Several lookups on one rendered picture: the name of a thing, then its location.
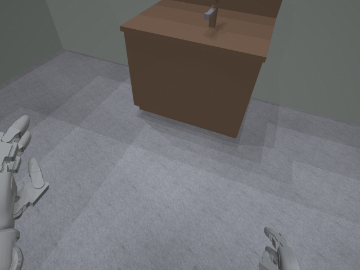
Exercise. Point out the left robot hand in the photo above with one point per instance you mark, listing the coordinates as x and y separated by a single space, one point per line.
12 145

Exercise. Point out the robot left forearm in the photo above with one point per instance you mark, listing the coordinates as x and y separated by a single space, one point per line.
11 256

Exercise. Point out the right robot hand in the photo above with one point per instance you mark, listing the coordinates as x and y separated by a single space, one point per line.
285 257

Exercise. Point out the tap lever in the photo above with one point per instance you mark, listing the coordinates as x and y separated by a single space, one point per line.
209 13

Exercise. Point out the counter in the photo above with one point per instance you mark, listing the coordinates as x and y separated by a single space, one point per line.
196 71

